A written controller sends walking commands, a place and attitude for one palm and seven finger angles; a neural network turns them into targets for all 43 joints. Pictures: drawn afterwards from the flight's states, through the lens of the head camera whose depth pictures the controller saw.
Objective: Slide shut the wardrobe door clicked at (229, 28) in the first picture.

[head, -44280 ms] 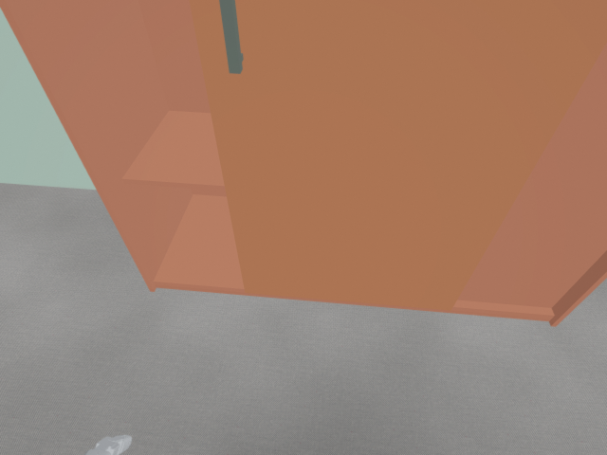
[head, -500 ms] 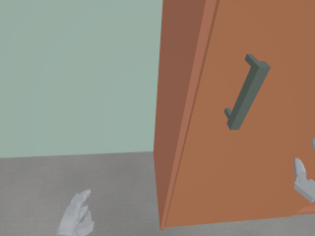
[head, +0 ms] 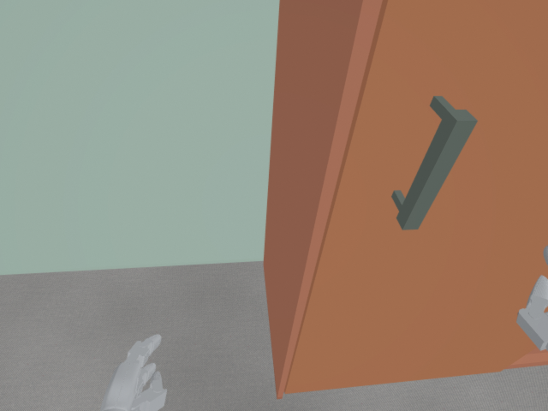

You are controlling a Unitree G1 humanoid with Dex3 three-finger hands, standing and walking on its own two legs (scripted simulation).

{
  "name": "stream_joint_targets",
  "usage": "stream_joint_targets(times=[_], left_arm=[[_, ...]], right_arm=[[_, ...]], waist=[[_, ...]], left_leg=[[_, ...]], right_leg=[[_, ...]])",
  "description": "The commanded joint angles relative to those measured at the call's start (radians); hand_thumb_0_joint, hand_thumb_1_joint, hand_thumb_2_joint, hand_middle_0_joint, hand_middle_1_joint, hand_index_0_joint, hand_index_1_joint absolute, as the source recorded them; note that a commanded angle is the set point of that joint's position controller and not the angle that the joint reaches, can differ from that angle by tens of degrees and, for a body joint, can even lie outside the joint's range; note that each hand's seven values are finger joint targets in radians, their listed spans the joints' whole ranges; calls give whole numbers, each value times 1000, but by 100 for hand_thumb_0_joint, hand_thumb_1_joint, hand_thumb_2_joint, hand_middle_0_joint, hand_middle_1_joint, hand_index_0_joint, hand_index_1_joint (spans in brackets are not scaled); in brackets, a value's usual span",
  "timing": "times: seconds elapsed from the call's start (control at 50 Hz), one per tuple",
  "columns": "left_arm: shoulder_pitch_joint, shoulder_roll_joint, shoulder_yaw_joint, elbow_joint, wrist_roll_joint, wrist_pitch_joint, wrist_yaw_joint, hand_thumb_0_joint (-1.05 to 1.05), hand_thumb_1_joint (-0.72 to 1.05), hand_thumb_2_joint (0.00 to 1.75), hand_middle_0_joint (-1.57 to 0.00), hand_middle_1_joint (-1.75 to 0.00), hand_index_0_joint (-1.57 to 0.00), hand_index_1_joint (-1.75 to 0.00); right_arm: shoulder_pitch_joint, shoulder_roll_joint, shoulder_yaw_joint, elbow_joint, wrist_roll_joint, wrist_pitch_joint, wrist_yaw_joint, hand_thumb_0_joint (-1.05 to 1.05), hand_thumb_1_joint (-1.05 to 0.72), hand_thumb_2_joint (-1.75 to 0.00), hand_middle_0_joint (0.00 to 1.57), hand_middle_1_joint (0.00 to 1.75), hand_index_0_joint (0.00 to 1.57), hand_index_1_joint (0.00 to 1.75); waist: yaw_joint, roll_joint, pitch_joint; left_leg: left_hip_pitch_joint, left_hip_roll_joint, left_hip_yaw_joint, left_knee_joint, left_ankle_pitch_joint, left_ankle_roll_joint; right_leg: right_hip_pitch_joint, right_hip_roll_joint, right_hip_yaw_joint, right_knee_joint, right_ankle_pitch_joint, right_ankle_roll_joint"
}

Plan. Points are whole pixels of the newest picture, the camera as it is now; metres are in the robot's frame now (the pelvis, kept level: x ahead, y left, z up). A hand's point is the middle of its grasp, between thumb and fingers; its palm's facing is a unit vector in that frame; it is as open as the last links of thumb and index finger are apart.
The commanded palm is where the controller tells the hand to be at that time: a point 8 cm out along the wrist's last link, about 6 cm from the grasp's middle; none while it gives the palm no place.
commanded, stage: step back with the hand held close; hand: right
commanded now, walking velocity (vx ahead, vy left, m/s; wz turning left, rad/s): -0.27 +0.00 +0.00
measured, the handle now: (423, 166) +0.34 -0.18 +0.24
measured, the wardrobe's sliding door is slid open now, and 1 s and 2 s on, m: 0.00 0.00 0.00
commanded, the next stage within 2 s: stop stepping back and stand still in 1.18 s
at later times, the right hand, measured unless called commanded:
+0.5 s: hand out of the picture +0.15 -0.29 +0.17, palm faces +0.41 +0.76 -0.51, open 7.4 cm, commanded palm +0.09 -0.32 +0.18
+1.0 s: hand out of the picture +0.06 -0.30 +0.16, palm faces +0.45 +0.75 -0.48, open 7.4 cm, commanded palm -0.01 -0.34 +0.18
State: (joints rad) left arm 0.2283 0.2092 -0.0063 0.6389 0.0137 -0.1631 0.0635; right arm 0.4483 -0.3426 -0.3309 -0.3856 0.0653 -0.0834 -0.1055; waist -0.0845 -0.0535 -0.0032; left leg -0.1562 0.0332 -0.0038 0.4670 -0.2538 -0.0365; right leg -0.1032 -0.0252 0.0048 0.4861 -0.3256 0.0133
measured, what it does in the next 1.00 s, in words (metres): shifts its weight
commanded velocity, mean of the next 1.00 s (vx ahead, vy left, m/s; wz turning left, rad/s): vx -0.30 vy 0.00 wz -0.03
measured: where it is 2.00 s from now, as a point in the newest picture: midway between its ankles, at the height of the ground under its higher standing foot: outside the picture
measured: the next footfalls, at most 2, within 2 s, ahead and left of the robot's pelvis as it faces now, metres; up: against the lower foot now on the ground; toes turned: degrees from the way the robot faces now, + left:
left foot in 1.32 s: -0.25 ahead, +0.06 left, +0.00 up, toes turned +4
right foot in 1.50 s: -0.21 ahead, -0.19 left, +0.00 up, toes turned +0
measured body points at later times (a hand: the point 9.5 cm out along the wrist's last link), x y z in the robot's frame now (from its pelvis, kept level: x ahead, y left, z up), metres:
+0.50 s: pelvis -0.06 -0.02 +0.00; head -0.05 -0.02 +0.45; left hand +0.11 +0.22 -0.08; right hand +0.12 -0.32 +0.19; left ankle +0.00 +0.15 -0.74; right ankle -0.04 -0.13 -0.74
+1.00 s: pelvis -0.14 -0.03 -0.02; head -0.10 -0.05 +0.43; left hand +0.03 +0.21 -0.10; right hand +0.03 -0.34 +0.18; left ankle -0.07 +0.13 -0.74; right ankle -0.09 -0.13 -0.73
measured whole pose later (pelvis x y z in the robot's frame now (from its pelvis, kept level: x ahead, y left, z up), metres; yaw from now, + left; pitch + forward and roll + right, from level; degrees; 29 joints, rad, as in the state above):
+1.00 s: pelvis -0.14 -0.03 -0.02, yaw -1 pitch +2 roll +1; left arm 0.20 0.23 0.03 0.62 0.01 -0.11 0.04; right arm 0.50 -0.40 -0.45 -0.48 0.01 -0.30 -0.14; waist -0.02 0.02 0.05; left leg -0.42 0.01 -0.11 0.59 -0.21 -0.07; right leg -0.44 0.02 -0.02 0.68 -0.27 0.00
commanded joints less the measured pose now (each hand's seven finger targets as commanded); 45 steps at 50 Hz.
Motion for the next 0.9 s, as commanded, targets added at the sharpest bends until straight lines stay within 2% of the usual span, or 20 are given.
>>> stream_joint_targets(times=[0.0, 0.02, 0.04, 0.1, 0.2, 0.28, 0.38, 0.46, 0.5, 0.58, 0.6, 0.62, 0.66, 0.72, 0.76, 0.8, 0.82, 0.84, 0.86, 0.88], left_arm=[[-115, 109, 27, -161, -13, -13, 15, 0, 90, 90, -20, -30, -20, -30], [-133, 102, 28, -148, -8, -3, 15, 0, 90, 90, -20, -30, -20, -30], [-123, 111, 35, -159, -5, 8, 10, 0, 90, 90, -20, -30, -20, -30], [-123, 122, 50, -189, -5, 36, 6, 0, 90, 90, -20, -30, -20, -30], [-133, 129, 70, -233, -6, 81, 12, 0, 90, 90, -20, -30, -20, -30], [-141, 121, 73, -262, -10, 101, 16, 0, 90, 90, -20, -30, -20, -30], [-132, 131, 72, -259, -10, 91, 20, 0, 90, 90, -20, -30, -20, -30], [-118, 142, 71, -245, -18, 75, 19, 0, 90, 90, -20, -30, -20, -30], [-113, 147, 72, -237, -18, 64, 22, 0, 90, 90, -20, -30, -20, -30], [-82, 145, 73, -222, -14, 40, 16, 0, 90, 90, -20, -30, -20, -30], [-80, 146, 74, -216, -12, 36, 18, 0, 90, 90, -20, -30, -20, -30], [-75, 138, 69, -211, -10, 30, 18, 0, 90, 90, -20, -30, -20, -30], [-81, 144, 68, -211, -8, 16, 22, 0, 90, 90, -20, -30, -20, -30], [-95, 158, 72, -226, -11, -6, 26, 0, 90, 90, -20, -30, -20, -30], [-100, 153, 79, -232, -11, -14, 22, 0, 90, 90, -20, -30, -20, -30], [-96, 154, 90, -236, -18, -15, 12, 0, 90, 90, -20, -30, -20, -30], [-92, 144, 90, -233, -16, -14, 9, 0, 90, 90, -20, -30, -20, -30], [-81, 133, 94, -214, -12, -12, 1, 0, 90, 90, -20, -30, -20, -30], [-67, 108, 81, -175, -8, -6, -13, 0, 90, 90, -20, -30, -20, -30], [-68, 98, 73, -160, 0, -1, -25, 0, 90, 90, -20, -30, -20, -30]], right_arm=[[-303, -353, -285, -243, -14, -153, -33, 0, -90, -90, 20, 30, 20, 30], [-166, -250, -205, -157, -18, -146, -23, 0, -90, -90, 20, 30, 20, 30], [-96, -212, -178, -130, -23, -141, -17, 0, -90, -90, 20, 30, 20, 30], [-20, -168, -136, -140, -28, -147, -16, 0, -90, -90, 20, 30, 20, 30], [52, -256, -227, -216, -33, -158, -41, 0, -90, -90, 20, 30, 20, 30], [79, -274, -256, -290, -31, -171, -48, 0, -90, -90, 20, 30, 20, 30], [77, -253, -253, -267, -37, -185, -50, 0, -90, -90, 20, 30, 20, 30], [38, -208, -216, -203, -44, -192, -48, 0, -90, -90, 20, 30, 20, 30], [10, -206, -208, -173, -49, -197, -48, 0, -90, -90, 20, 30, 20, 30], [-59, -211, -186, -217, -59, -222, -53, 0, -90, -90, 20, 30, 20, 30], [-79, -242, -204, -244, -61, -230, -58, 0, -90, -90, 20, 30, 20, 30], [-82, -225, -189, -253, -58, -234, -61, 0, -90, -90, 20, 30, 20, 30], [-88, -236, -202, -274, -62, -246, -70, 0, -90, -90, 20, 30, 20, 30], [-87, -238, -238, -319, -80, -267, -77, 0, -90, -90, 20, 30, 20, 30], [-52, -246, -267, -293, -87, -269, -73, 0, -90, -90, 20, 30, 20, 30], [4, -254, -288, -230, -87, -266, -62, 0, -90, -90, 20, 30, 20, 30], [2, -241, -268, -229, -89, -272, -55, 0, -90, -90, 20, 30, 20, 30], [16, -257, -273, -213, -75, -276, -51, 0, -90, -90, 20, 30, 20, 30], [29, -253, -250, -211, -51, -273, -50, 0, -90, -90, 20, 30, 20, 30], [41, -242, -223, -202, -50, -275, -49, 0, -90, -90, 20, 30, 20, 30]], waist=[[49, 29, 47], [56, 63, 51], [55, 89, 14], [54, 16, -100], [47, 48, -246], [45, 1, -227], [46, -79, -131], [57, -48, -49], [61, 8, -10], [75, 107, -14], [76, 123, -30], [80, 116, -41], [79, 31, -54], [64, -175, -95], [51, -177, -111], [52, -66, -77], [59, 32, -7], [69, 135, 33], [72, 218, 6], [82, 199, -40]], left_leg=[[-70, 50, -88, -165, 261, 57], [-101, 56, -98, -169, 294, 61], [-93, 61, -97, -160, 330, 58], [-31, 53, -59, -106, 429, 42], [46, 29, -8, -26, 525, 19], [76, 18, -13, 19, 545, 16], [95, -8, -20, 69, 419, 8], [81, -5, -51, 69, 233, 14], [28, 7, -85, 17, 90, 19], [-163, 53, -146, -128, -169, 44], [-207, 59, -145, -145, -201, 47], [-229, 63, -131, -139, -201, 47], [-202, 34, -94, -77, -177, 34], [87, -58, -12, 229, 12, 2], [185, -74, -4, 343, 115, -1], [192, -56, -71, 256, 110, 14], [79, 0, -182, 111, 22, 45], [-140, 114, -355, -80, -65, 111], [-328, 254, -447, -213, -41, 186], [-323, 279, -378, -164, 293, 214]], right_leg=[[-114, 15, -44, -54, 141, -48], [-90, 16, -42, -40, 161, -52], [-71, 12, -47, -31, 192, -51], [-31, -11, -60, -58, 321, -45], [-15, -35, -43, -69, 492, -42], [-104, -40, -35, -75, 467, -43], [-285, -60, -7, -135, 247, -62], [-448, -65, 12, -166, -98, -85], [-492, -54, 19, -148, -235, -92], [-366, -9, 10, -28, -248, -83], [-315, -8, 12, -10, -226, -80], [-282, -7, 15, -14, -201, -78], [-305, -34, 50, -74, -222, -87], [-573, -155, 185, -263, -388, -147], [-663, -196, 192, -249, -346, -167], [-739, -138, 130, -142, -388, -152], [-727, -65, 79, -26, -399, -125], [-584, -1, 32, 162, -287, -76], [-375, 42, -18, 359, -114, -21], [-274, 32, -7, 428, -33, -8]])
